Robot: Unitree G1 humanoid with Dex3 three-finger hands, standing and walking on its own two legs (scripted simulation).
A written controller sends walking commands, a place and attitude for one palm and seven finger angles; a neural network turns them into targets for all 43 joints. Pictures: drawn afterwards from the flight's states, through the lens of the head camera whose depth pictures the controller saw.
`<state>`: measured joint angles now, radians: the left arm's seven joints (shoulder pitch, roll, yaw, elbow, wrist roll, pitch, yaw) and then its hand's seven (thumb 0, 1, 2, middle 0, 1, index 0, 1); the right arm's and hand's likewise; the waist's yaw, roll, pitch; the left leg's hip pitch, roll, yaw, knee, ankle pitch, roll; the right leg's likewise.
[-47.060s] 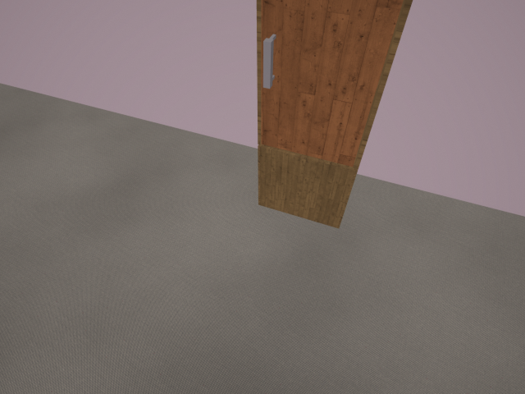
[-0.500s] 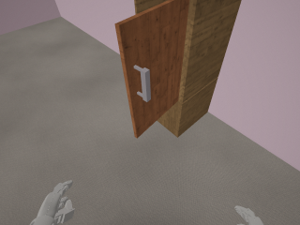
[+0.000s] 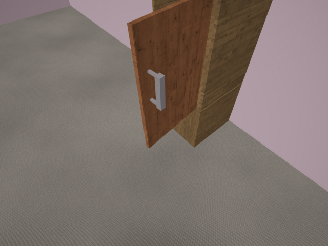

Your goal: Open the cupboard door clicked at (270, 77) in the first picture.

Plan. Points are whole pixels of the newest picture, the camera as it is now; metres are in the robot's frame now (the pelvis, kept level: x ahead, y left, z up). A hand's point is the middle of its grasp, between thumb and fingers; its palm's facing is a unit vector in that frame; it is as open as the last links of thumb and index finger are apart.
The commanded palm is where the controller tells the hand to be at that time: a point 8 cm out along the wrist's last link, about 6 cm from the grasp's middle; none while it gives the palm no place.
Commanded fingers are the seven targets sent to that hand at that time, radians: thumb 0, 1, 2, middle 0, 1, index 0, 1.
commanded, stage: let the arm hang, fingers relaxed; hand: left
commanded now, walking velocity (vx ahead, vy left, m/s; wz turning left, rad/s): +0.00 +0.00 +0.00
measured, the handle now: (156, 90) +0.60 +0.07 +0.01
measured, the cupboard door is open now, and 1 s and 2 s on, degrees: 96 96 96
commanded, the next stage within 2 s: look to check the result in 0.42 s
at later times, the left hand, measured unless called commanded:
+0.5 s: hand out of the picture +0.11 +0.20 -0.16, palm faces -0.01 -0.96 -0.28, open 7.4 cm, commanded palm none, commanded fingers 0.00 0.90 0.90 -0.20 -0.30 -0.20 -0.30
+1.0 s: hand out of the picture +0.09 +0.20 -0.16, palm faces +0.00 -0.95 -0.30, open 7.4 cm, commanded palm none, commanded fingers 0.00 0.90 0.90 -0.20 -0.30 -0.20 -0.30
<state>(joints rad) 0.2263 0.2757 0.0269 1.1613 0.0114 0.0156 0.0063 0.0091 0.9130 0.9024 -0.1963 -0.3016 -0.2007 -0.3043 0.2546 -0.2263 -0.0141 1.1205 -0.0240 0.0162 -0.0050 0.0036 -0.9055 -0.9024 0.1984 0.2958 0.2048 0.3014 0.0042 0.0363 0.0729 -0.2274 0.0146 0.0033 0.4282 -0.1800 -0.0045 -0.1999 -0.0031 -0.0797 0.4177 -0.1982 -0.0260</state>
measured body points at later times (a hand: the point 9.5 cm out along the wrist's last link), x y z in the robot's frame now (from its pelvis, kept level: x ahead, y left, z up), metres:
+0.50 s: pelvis +0.03 -0.01 +0.00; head +0.04 -0.02 +0.45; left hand +0.11 +0.25 -0.13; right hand +0.08 -0.28 -0.15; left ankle +0.03 +0.12 -0.74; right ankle +0.02 -0.10 -0.74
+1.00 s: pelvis +0.04 -0.02 +0.01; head +0.07 -0.03 +0.45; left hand +0.09 +0.25 -0.14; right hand +0.09 -0.28 -0.15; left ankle +0.03 +0.12 -0.74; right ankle +0.02 -0.10 -0.74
